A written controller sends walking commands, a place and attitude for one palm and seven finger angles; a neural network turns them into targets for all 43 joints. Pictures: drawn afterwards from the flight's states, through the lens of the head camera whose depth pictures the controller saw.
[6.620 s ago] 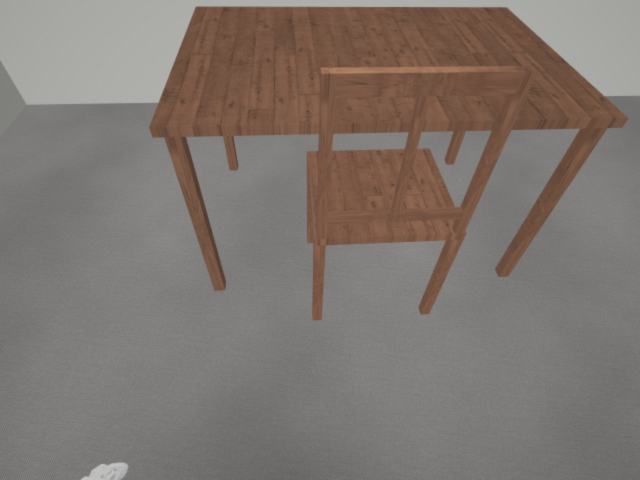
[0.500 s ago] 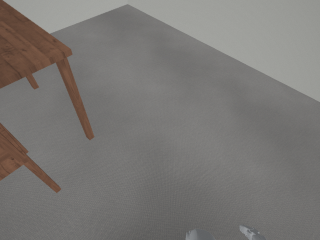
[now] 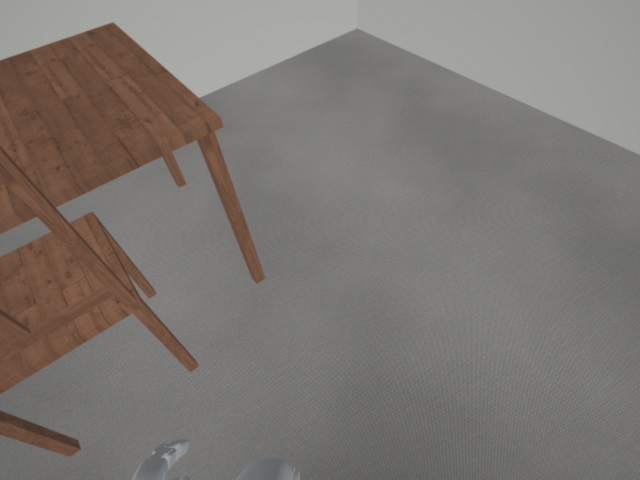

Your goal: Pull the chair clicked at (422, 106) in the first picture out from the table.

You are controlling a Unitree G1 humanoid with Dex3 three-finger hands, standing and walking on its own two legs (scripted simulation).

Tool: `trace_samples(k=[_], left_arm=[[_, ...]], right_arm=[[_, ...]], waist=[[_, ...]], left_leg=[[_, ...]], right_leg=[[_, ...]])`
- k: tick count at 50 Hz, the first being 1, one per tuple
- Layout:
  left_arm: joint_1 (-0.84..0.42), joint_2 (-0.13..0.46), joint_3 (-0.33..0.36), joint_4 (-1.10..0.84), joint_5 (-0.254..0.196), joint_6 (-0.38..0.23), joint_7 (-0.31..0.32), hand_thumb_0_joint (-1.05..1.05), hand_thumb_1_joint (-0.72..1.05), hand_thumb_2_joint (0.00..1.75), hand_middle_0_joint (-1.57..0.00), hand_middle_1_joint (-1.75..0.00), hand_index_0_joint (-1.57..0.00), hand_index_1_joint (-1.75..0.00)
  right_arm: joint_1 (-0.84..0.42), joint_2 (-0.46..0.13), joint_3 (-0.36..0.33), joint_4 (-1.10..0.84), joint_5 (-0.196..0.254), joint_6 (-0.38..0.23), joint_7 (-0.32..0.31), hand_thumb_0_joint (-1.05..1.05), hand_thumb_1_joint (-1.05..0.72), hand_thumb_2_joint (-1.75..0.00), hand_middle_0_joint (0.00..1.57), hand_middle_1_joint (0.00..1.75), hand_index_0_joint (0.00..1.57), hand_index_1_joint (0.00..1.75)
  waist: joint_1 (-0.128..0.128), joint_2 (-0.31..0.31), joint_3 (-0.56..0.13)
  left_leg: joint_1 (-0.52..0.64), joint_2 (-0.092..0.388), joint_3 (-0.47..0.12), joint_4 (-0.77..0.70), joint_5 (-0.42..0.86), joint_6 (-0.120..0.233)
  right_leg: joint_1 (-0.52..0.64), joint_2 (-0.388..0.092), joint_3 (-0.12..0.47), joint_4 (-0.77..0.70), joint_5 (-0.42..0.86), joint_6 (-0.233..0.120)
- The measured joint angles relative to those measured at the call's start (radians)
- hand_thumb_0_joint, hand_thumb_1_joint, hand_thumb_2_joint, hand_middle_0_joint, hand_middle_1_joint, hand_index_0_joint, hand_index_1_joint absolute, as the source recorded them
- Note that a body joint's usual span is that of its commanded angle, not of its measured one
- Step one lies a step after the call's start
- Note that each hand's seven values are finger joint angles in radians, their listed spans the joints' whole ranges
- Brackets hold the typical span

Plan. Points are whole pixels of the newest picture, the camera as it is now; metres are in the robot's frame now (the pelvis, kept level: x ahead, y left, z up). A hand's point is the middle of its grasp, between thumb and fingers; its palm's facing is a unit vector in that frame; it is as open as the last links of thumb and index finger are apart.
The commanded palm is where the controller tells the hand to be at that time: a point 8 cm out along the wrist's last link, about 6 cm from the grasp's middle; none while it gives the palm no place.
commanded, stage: turn to face it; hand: left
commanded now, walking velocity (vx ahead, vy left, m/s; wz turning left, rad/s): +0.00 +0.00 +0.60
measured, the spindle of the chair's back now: out of the picture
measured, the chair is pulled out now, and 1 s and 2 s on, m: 0.00 0.00 0.00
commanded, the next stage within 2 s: take the last steps up to it in 0.92 s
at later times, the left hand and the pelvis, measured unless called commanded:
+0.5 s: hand out of the picture -0.04 +0.29 -0.18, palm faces +0.36 -0.90 -0.26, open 7.4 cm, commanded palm none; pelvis +0.00 +0.06 -0.01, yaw +18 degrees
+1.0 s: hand out of the picture +0.02 +0.24 -0.14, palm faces +0.50 -0.82 -0.29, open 7.4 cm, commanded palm none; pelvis +0.03 +0.02 +0.00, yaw +31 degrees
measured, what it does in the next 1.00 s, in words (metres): steps on the spot, turning left: left foot, then right foot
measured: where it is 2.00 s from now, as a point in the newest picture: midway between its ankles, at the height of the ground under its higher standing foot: outside the picture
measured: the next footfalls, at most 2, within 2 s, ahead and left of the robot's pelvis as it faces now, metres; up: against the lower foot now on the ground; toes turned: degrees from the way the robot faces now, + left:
left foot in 0.34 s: +0.01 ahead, +0.16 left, +0.00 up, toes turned +18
right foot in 0.88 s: +0.12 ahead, -0.03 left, +0.00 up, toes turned +26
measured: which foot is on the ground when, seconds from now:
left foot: up 0.00-0.32, down 0.34-0.88, up 0.90-1.00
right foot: down 0.00-0.34, up 0.36-0.86, down 0.88-1.00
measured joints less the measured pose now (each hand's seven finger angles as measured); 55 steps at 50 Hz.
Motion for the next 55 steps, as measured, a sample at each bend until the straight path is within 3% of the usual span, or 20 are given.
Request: trace_samples(k=[3,7,13,16,17,19,22,25,29,34,39,42,43,44,45,47,51,55], left_arm=[[0.026,-0.004,-0.001,0.012,0.003,-0.002,-0.001,0.01,0.9,0.9,-0.2,-0.3,-0.2,-0.3],[0.063,-0.002,0.001,0.027,0.009,-0.003,-0.004,0.01,0.9,0.9,-0.2,-0.3,-0.2,-0.3],[0.121,0.031,0.017,0.054,0.019,0.008,-0.006,0.01,0.9,0.9,-0.2,-0.3,-0.2,-0.3],[0.15,0.063,0.032,0.068,0.016,0.017,-0.006,0.01,0.9,0.9,-0.2,-0.3,-0.2,-0.3],[0.161,0.074,0.038,0.072,0.011,0.023,-0.008,0.01,0.9,0.9,-0.2,-0.3,-0.2,-0.3],[0.146,0.101,0.048,0.088,0.008,0.049,-0.005,0.01,0.9,0.9,-0.2,-0.3,-0.2,-0.3],[0.123,0.12,0.057,0.098,0.01,0.068,-0.001,0.01,0.9,0.9,-0.2,-0.3,-0.2,-0.3],[0.09,0.118,0.055,0.087,0.009,0.06,-0.009,0.01,0.91,0.9,-0.2,-0.3,-0.19,-0.3],[0.054,0.103,0.045,0.063,0.008,0.047,-0.014,0.01,0.91,0.9,-0.2,-0.3,-0.19,-0.3],[0.016,0.081,0.036,0.05,0.004,0.045,-0.009,0.01,0.9,0.9,-0.2,-0.3,-0.2,-0.3],[-0.017,0.055,0.026,0.037,-0.003,0.041,-0.004,0.01,0.9,0.9,-0.2,-0.3,-0.2,-0.3],[-0.021,0.039,0.018,0.026,-0.008,0.026,-0.003,0.01,0.9,0.9,-0.2,-0.3,-0.2,-0.3],[-0.016,0.035,0.015,0.022,-0.008,0.018,-0.003,0.01,0.9,0.9,-0.2,-0.3,-0.2,-0.3],[-0.012,0.029,0.013,0.022,-0.005,0.007,-0.001,0.01,0.9,0.9,-0.2,-0.3,-0.2,-0.3],[-0.01,0.019,0.01,0.026,-0.001,0.0,0.0,0.01,0.9,0.9,-0.2,-0.3,-0.2,-0.3],[0.003,0.006,-0.001,0.029,0.003,-0.002,-0.002,0.01,0.9,0.9,-0.2,-0.3,-0.2,-0.3],[0.04,-0.013,0.0,0.045,0.002,0.004,0.0,0.01,0.9,0.9,-0.2,-0.3,-0.2,-0.3],[0.072,-0.021,0.002,0.069,0.006,-0.007,-0.002,0.01,0.9,0.9,-0.2,-0.3,-0.2,-0.3]], right_arm=[[-0.02,-0.008,-0.001,-0.001,-0.001,0.006,0.008,0.01,-0.91,-0.9,0.19,0.3,0.2,0.3],[-0.06,-0.014,0.003,-0.003,-0.001,0.015,0.011,0.01,-0.91,-0.9,0.19,0.3,0.2,0.3],[-0.146,-0.012,0.019,-0.029,0.005,0.005,0.013,0.01,-0.91,-0.9,0.19,0.3,0.2,0.3],[-0.174,-0.007,0.03,-0.06,0.006,-0.016,0.015,0.01,-0.91,-0.9,0.19,0.3,0.2,0.3],[-0.178,-0.009,0.032,-0.073,0.004,-0.029,0.016,0.01,-0.91,-0.9,0.19,0.3,0.2,0.3],[-0.192,0.007,0.039,-0.085,0.007,-0.049,0.011,0.01,-0.91,-0.9,0.19,0.3,0.2,0.3],[-0.182,0.027,0.055,-0.093,0.005,-0.055,-0.001,0.01,-0.91,-0.9,0.19,0.3,0.2,0.3],[-0.165,0.041,0.064,-0.09,0.006,-0.054,-0.01,0.0,-0.91,-0.9,0.2,0.3,0.2,0.3],[-0.134,0.055,0.07,-0.078,0.007,-0.052,-0.012,0.01,-0.91,-0.9,0.2,0.3,0.21,0.3],[-0.083,0.071,0.07,-0.06,0.003,-0.049,-0.014,0.01,-0.91,-0.9,0.2,0.3,0.21,0.3],[-0.036,0.073,0.063,-0.036,-0.004,-0.039,-0.019,0.01,-0.9,-0.9,0.2,0.3,0.21,0.3],[-0.014,0.064,0.056,-0.018,-0.003,-0.031,-0.021,0.01,-0.91,-0.9,0.2,0.3,0.21,0.3],[-0.006,0.061,0.054,-0.013,-0.001,-0.03,-0.021,0.01,-0.91,-0.9,0.2,0.3,0.21,0.3],[0.0,0.055,0.05,-0.007,0.004,-0.029,-0.021,0.01,-0.91,-0.9,0.2,0.3,0.21,0.3],[-0.002,0.048,0.045,0.0,0.008,-0.026,-0.022,0.01,-0.91,-0.9,0.2,0.3,0.21,0.3],[0.003,0.04,0.033,0.007,0.007,-0.015,-0.023,0.01,-0.91,-0.9,0.2,0.3,0.21,0.3],[0.004,0.027,0.022,0.028,0.0,-0.003,-0.01,0.01,-0.91,-0.9,0.2,0.3,0.2,0.3],[0.004,0.024,0.02,0.042,-0.004,-0.004,-0.004,0.01,-0.91,-0.9,0.19,0.3,0.2,0.3]], waist=[[0.006,-0.011,0.005],[0.029,-0.027,0.019],[0.077,-0.058,0.041],[0.093,-0.08,0.037],[0.094,-0.082,0.03],[0.102,-0.11,0.039],[0.105,-0.117,0.033],[0.098,-0.107,0.03],[0.087,-0.091,0.019],[0.06,-0.074,0.005],[0.031,-0.047,0.001],[0.024,-0.029,-0.004],[0.025,-0.027,-0.009],[0.028,-0.016,-0.012],[0.026,0.001,-0.008],[0.017,0.012,-0.009],[0.02,0.011,-0.019],[0.031,-0.004,-0.023]], left_leg=[[-0.011,0.042,0.012,0.024,0.039,-0.016],[0.012,0.073,0.026,-0.057,0.026,-0.026],[0.104,0.073,0.095,-0.321,-0.012,-0.005],[0.19,0.052,0.135,-0.523,0.076,0.019],[0.205,0.047,0.132,-0.569,0.116,0.063],[0.186,0.025,0.122,-0.523,0.077,0.112],[0.209,0.017,0.093,-0.555,0.073,0.12],[0.243,0.004,0.054,-0.629,0.119,0.122],[0.273,-0.015,0.009,-0.697,0.16,0.131],[0.289,-0.041,-0.037,-0.726,0.178,0.132],[0.282,-0.057,-0.077,-0.709,0.174,0.118],[0.263,-0.064,-0.092,-0.676,0.158,0.101],[0.253,-0.069,-0.094,-0.654,0.147,0.094],[0.237,-0.069,-0.099,-0.621,0.13,0.085],[0.213,-0.064,-0.097,-0.554,0.062,0.074],[0.142,-0.064,-0.071,-0.357,-0.056,0.059],[0.053,-0.019,-0.02,-0.079,-0.005,0.039],[0.056,0.032,-0.01,-0.067,0.05,0.023]], right_leg=[[0.02,-0.024,-0.035,-0.015,0.001,0.004],[0.034,-0.052,-0.083,-0.015,-0.008,0.013],[0.025,-0.093,-0.145,0.035,-0.04,0.044],[0.001,-0.121,-0.176,0.113,-0.085,0.073],[-0.033,-0.131,-0.169,0.185,-0.108,0.081],[-0.123,-0.122,-0.066,0.394,-0.231,0.098],[-0.228,-0.082,0.018,0.609,-0.218,0.112],[-0.288,-0.063,0.058,0.673,-0.122,0.122],[-0.311,-0.048,0.088,0.638,-0.059,0.134],[-0.283,-0.022,0.1,0.532,-0.077,0.138],[-0.214,0.018,0.095,0.358,-0.121,0.121],[-0.141,0.044,0.088,0.2,-0.06,0.104],[-0.103,0.047,0.083,0.118,-0.003,0.099],[-0.078,0.053,0.075,0.064,0.037,0.063],[-0.076,0.061,0.064,0.066,0.037,0.027],[-0.065,0.052,0.039,0.067,0.02,-0.011],[-0.023,0.032,0.011,-0.001,0.043,-0.018],[0.001,0.017,-0.015,-0.049,0.067,-0.02]])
